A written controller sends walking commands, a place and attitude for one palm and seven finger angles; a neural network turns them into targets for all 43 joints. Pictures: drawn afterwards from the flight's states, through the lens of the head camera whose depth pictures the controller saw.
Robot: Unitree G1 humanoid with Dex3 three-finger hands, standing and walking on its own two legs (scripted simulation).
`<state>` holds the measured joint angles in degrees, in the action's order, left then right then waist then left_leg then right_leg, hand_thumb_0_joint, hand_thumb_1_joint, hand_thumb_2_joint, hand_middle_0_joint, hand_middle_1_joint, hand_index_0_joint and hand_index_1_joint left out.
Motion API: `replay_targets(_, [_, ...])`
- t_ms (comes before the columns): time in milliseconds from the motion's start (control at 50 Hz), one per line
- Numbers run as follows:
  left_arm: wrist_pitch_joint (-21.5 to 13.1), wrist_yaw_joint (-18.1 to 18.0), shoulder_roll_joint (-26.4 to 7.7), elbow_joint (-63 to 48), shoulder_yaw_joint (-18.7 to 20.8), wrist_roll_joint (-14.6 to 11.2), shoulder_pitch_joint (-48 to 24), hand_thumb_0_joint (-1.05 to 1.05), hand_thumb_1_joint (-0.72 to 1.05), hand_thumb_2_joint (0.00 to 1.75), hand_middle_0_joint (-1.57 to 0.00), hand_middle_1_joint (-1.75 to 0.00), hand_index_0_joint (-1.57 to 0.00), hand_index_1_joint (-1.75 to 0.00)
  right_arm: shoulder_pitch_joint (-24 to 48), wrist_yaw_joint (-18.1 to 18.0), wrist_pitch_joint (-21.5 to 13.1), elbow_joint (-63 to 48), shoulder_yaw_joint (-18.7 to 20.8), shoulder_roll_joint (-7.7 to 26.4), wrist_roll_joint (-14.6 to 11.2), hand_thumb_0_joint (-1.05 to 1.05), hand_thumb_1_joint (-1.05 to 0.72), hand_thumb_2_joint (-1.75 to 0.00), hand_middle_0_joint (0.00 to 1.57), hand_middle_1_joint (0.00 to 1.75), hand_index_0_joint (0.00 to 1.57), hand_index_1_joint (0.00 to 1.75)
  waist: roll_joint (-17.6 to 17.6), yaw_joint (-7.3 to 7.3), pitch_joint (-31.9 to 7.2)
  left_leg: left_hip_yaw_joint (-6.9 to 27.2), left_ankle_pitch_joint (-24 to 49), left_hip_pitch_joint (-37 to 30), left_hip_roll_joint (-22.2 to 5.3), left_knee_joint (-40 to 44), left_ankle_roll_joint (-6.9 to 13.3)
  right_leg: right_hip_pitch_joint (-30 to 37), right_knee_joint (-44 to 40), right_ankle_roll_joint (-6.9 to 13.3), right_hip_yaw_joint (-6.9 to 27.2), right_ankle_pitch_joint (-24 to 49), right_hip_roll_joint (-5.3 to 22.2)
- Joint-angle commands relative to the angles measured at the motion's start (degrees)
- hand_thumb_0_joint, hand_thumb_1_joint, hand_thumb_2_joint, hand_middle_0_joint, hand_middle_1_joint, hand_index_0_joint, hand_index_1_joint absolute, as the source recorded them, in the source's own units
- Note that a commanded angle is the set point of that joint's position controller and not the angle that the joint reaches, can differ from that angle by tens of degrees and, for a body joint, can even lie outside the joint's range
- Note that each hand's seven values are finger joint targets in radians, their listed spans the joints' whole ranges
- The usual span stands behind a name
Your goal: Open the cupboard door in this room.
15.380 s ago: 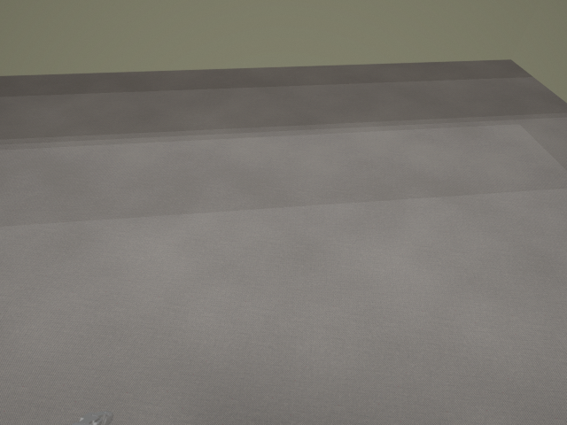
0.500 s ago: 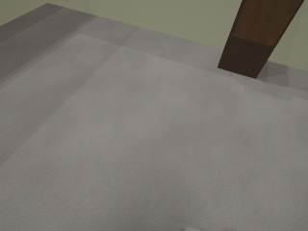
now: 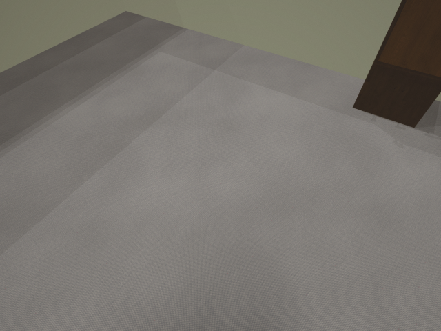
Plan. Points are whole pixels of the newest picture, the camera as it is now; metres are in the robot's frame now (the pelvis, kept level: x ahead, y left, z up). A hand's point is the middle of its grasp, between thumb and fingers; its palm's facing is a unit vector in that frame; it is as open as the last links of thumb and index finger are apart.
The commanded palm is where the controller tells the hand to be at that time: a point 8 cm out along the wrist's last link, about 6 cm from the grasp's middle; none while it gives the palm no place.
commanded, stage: stand and wait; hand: left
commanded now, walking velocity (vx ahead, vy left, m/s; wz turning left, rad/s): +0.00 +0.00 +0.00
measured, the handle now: out of the picture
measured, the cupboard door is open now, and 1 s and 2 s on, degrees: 0 0 0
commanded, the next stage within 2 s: turn or walk to find it in 0.04 s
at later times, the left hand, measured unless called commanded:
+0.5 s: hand out of the picture -0.02 +0.21 -0.18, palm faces +0.03 -0.98 -0.19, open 7.3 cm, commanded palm none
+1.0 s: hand out of the picture +0.03 +0.19 -0.16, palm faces -0.17 -0.96 -0.25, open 7.3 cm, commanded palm none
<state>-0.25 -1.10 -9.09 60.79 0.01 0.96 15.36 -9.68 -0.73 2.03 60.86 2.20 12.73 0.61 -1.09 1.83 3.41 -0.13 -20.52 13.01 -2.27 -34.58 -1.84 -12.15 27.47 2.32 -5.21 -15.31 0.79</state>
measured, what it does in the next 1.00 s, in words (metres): steps on the spot: left foot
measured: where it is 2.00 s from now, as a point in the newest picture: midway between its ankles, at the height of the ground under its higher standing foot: outside the picture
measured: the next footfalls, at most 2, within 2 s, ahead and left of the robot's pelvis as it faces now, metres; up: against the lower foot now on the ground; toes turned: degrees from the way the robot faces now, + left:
left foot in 0.04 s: +0.00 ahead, +0.15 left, +0.00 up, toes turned +1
left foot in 1.24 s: +0.04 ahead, +0.15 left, +0.00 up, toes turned -13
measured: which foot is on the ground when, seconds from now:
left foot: up 0.00-0.02, down 0.04-0.76, up 0.78-1.00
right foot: down 0.00-1.00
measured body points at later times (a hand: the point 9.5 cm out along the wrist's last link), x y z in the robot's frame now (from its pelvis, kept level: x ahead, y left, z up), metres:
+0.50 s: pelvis -0.02 +0.03 +0.00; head -0.02 +0.04 +0.45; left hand -0.02 +0.27 -0.16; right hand +0.01 -0.20 -0.15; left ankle -0.04 +0.15 -0.74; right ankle -0.01 -0.09 -0.74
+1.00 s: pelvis -0.05 +0.00 +0.00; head -0.01 -0.03 +0.45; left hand +0.04 +0.24 -0.14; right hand -0.02 -0.27 -0.15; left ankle -0.04 +0.17 -0.66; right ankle -0.03 -0.08 -0.74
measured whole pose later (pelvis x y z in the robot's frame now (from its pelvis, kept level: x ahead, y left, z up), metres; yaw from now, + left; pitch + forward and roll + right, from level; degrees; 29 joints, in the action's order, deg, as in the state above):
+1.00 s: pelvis -0.05 +0.00 +0.00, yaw -13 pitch +0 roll +2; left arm 1.4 0.1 -10.3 56.6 2.6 1.0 13.1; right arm -7.0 -0.7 2.8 56.4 3.8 14.4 1.6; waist -0.7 1.8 4.8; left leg -0.2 -21.1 26.1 -3.5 -61.0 -3.6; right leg -16.3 27.2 3.6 0.6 -11.4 -1.7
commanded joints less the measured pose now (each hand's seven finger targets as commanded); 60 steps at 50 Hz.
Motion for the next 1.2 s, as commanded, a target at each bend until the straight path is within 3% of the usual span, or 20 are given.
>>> replay_targets(0, [-1.0,-0.7,-8.4,-0.2,1.9,-0.7,1.6,0.00,0.90,0.90,-0.20,-0.30,-0.20,-0.30,-3.8,-0.9,-2.9,0.4,0.4,4.4,-0.3,0.00,-0.90,-0.90,0.20,0.30,0.20,0.30,1.8,-1.42,-6.6,3.0,21.7,-11.2,-4.5,13.1,1.7,0.4,-3.2,-0.2,7.8,19.7,7.3])
replay_targets(20, [-0.8,-0.7,-7.2,0.1,1.6,-0.5,2.7,0.00,0.90,0.90,-0.20,-0.30,-0.20,-0.30,-3.0,-1.0,-2.9,0.4,0.3,5.2,-0.2,0.00,-0.90,-0.90,0.20,0.30,0.20,0.30,-0.2,-0.84,-6.6,3.0,23.7,-11.4,-6.8,11.2,2.6,-0.7,-5.4,-1.4,7.1,14.6,6.6])
replay_targets(40, [-0.8,-0.7,-7.3,0.7,1.6,-0.5,2.2,0.00,0.90,0.90,-0.20,-0.30,-0.20,-0.30,-2.7,-1.3,-2.9,0.8,0.3,4.8,-0.2,0.00,-0.90,-0.90,0.20,0.30,0.20,0.30,-0.2,-1.18,-6.1,2.7,24.9,-10.6,-6.8,9.7,2.6,0.0,-5.4,-1.8,6.3,15.8,6.4])
replay_targets(80, [-0.3,-0.7,-7.7,1.6,1.6,-0.8,1.2,0.00,0.90,0.90,-0.20,-0.30,-0.20,-0.30,-2.2,-1.3,-2.6,1.5,-0.1,3.9,-0.3,0.00,-0.90,-0.90,0.20,0.30,0.20,0.30,-5.4,-1.12,-4.4,4.0,23.3,-6.0,-6.6,12.0,2.8,3.1,-3.9,-2.4,4.1,12.5,6.4])
replay_targets(200, [0.1,-0.7,-6.8,3.1,1.2,-0.4,2.4,0.00,0.90,0.90,-0.20,-0.30,-0.20,-0.30,-2.7,-1.3,-2.3,1.3,-0.3,3.0,-0.2,0.00,-0.90,-0.90,0.20,0.30,0.20,0.30,-1.1,-0.87,0.2,4.8,14.5,-1.2,-5.0,13.5,2.7,2.3,-5.8,-2.5,4.0,7.7,6.7])
replay_targets(420, [0.3,-0.5,-6.8,3.0,1.2,-0.4,1.5,0.00,0.90,0.90,-0.20,-0.30,-0.20,-0.30,-6.2,-1.7,-3.1,2.4,-0.3,3.0,-0.2,0.00,-0.90,-0.90,0.20,0.30,0.20,0.30,-0.5,-1.35,0.8,2.6,14.2,-3.3,-5.4,14.9,2.8,1.4,-6.4,-2.1,6.1,10.4,6.2])
replay_targets(500, [1.6,0.2,-7.5,0.9,2.6,-0.2,-0.3,0.00,0.90,0.90,-0.20,-0.30,-0.20,-0.30,-5.0,-2.0,-2.4,0.7,0.8,5.0,0.0,0.00,-0.90,-0.90,0.20,0.30,0.20,0.30,-2.6,-1.14,2.9,4.1,5.7,-0.3,-8.3,16.4,4.0,-2.9,-1.7,-2.3,6.2,5.9,3.9])
replay_targets(560, [2.4,0.8,-7.2,-1.2,3.4,0.3,-0.7,0.00,0.90,0.90,-0.20,-0.30,-0.20,-0.30,-3.8,-2.2,-2.1,-1.2,1.9,6.8,0.2,0.00,-0.90,-0.90,0.20,0.30,0.20,0.30,-6.0,-0.95,2.5,6.3,3.7,1.0,-12.4,17.9,6.7,-6.1,6.8,-2.7,4.7,2.4,1.8])
replay_targets(640, [3.0,1.0,-6.1,-4.3,4.3,0.6,-1.1,0.00,0.90,0.90,-0.20,-0.30,-0.20,-0.30,-2.5,-2.0,-2.3,-3.2,2.9,7.8,0.6,0.00,-0.90,-0.90,0.20,0.30,0.20,0.30,-8.1,-0.80,1.3,6.2,15.6,1.0,-17.8,16.3,11.7,-9.5,20.6,-3.2,3.3,-11.3,1.9])
replay_targets(680, [2.2,1.2,-5.6,-4.3,4.4,0.5,1.5,0.00,0.90,0.90,-0.20,-0.30,-0.20,-0.30,-2.0,-1.8,-2.2,-3.6,3.1,7.8,0.8,0.00,-0.90,-0.90,0.20,0.30,0.20,0.30,-6.1,0.36,-0.9,1.9,22.6,0.7,-16.0,9.6,9.6,-4.3,11.7,-3.1,2.3,-6.4,1.8])
replay_targets(700, [1.7,1.2,-6.4,-3.8,4.6,0.5,4.0,0.00,0.90,0.90,-0.20,-0.30,-0.20,-0.30,-1.5,-1.8,-2.1,-4.1,3.3,7.9,0.6,0.00,-0.90,-0.90,0.20,0.30,0.20,0.30,-3.0,1.38,-2.5,-1.0,21.7,1.9,-13.7,3.4,7.2,0.2,4.1,-2.6,2.7,1.9,2.1])
replay_targets(720, [0.9,0.9,-10.5,-3.3,5.1,1.0,6.4,0.00,0.90,0.90,-0.20,-0.30,-0.20,-0.30,-1.7,-1.6,-1.9,-5.2,3.2,6.0,0.1,0.00,-0.90,-0.90,0.20,0.30,0.20,0.30,9.1,1.80,-3.6,-6.8,11.8,7.6,-7.3,-9.3,2.6,5.4,-4.5,0.1,14.9,16.8,10.1])
replay_targets(740, [0.5,0.3,-15.2,-3.2,5.7,0.5,7.5,0.00,0.90,0.90,-0.20,-0.30,-0.20,-0.30,0.0,-1.1,-1.6,-7.5,2.3,2.7,-0.2,0.00,-0.90,-0.90,0.20,0.30,0.20,0.30,19.5,2.10,-2.5,-7.1,-12.9,17.7,-0.5,-20.0,-0.4,7.3,-8.6,6.5,29.1,30.6,21.2])
replay_targets(760, [0.7,0.0,-14.4,-3.5,5.7,-0.1,7.6,0.00,0.90,0.90,-0.20,-0.30,-0.20,-0.30,1.8,-1.5,-0.5,-7.6,2.4,4.2,-0.2,0.00,-0.90,-0.90,0.20,0.30,0.20,0.30,16.8,3.00,-3.6,-0.1,-14.0,15.6,-1.3,-26.2,0.0,2.3,-11.4,8.9,30.6,24.3,21.0])
replay_targets(780, [1.0,-0.1,-13.8,-4.4,5.8,0.1,4.1,0.00,0.90,0.90,-0.20,-0.30,-0.20,-0.30,2.3,-1.4,-0.4,-7.5,2.7,4.3,-0.1,0.00,-0.90,-0.90,0.20,0.30,0.20,0.30,13.9,1.53,-1.2,1.5,-11.1,18.1,-1.4,-30.7,0.2,1.2,-11.5,9.9,30.2,17.7,19.4])
replay_targets(820, [1.1,-0.2,-12.6,-6.5,5.5,0.0,-0.8,0.00,0.90,0.90,-0.20,-0.30,-0.20,-0.30,0.7,-0.9,-0.4,-6.5,2.6,4.6,0.3,0.00,-0.90,-0.90,0.20,0.30,0.20,0.30,6.7,-0.61,-1.8,1.8,-4.7,18.4,-2.6,-31.9,-0.5,1.3,-10.0,8.5,24.4,14.6,15.9])
replay_targets(880, [0.7,0.2,-13.1,-7.3,5.5,0.1,-1.0,0.00,0.90,0.90,-0.20,-0.30,-0.20,-0.30,0.7,-0.6,-0.3,-6.9,2.5,5.0,0.4,0.00,-0.90,-0.90,0.20,0.30,0.20,0.30,7.4,-0.53,-4.7,1.1,-1.5,17.0,-1.8,-29.4,-1.5,3.1,-9.3,6.7,21.7,15.1,13.0])
replay_targets(1020, [-0.6,1.2,-13.7,-6.9,5.8,0.5,2.3,0.00,0.90,0.90,-0.20,-0.30,-0.20,-0.30,4.6,0.5,-1.4,-10.2,2.4,6.0,1.1,0.00,-0.90,-0.90,0.20,0.30,0.20,0.30,8.8,1.30,-2.8,-0.3,-1.8,18.2,-1.8,-20.4,-2.4,3.7,-16.1,7.3,27.5,-13.1,11.4])
replay_targets(1120, [-0.8,0.6,-12.7,-5.5,4.9,0.7,1.5,0.00,0.90,0.90,-0.20,-0.30,-0.20,-0.30,1.1,0.3,-2.7,-8.2,0.7,3.5,0.2,0.00,-0.90,-0.90,0.20,0.30,0.20,0.30,9.9,0.62,-5.4,-1.4,-2.0,8.1,-0.1,-3.2,-0.5,5.1,-13.4,7.1,22.8,2.4,10.5])
replay_targets(1180, [-0.8,0.0,-10.7,-3.6,3.6,-0.5,-0.1,0.00,0.90,0.90,-0.20,-0.30,-0.20,-0.30,-4.8,-0.2,-3.9,-4.0,-0.3,3.5,-0.1,0.00,-0.90,-0.90,0.20,0.30,0.20,0.30,5.3,-2.05,-6.9,-0.4,9.7,-6.8,-0.3,14.2,0.1,-0.4,-8.2,2.2,16.0,4.2,6.6])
